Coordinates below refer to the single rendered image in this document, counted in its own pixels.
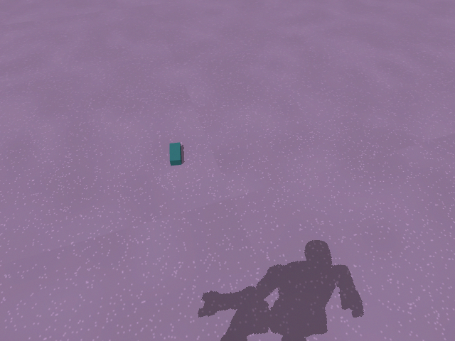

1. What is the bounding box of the small box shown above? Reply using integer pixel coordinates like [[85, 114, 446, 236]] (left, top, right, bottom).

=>
[[170, 143, 182, 166]]

